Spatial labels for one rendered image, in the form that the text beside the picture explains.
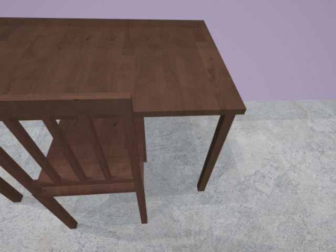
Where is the chair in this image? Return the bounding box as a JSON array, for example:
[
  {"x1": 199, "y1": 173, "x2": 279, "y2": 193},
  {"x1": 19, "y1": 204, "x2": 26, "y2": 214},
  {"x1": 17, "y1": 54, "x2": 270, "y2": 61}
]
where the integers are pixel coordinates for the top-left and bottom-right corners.
[{"x1": 0, "y1": 92, "x2": 148, "y2": 229}]

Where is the table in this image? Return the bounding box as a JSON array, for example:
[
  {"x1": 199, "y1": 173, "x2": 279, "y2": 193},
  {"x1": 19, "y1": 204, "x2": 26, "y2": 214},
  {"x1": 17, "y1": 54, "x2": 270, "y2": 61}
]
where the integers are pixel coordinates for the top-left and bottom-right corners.
[{"x1": 0, "y1": 17, "x2": 246, "y2": 203}]

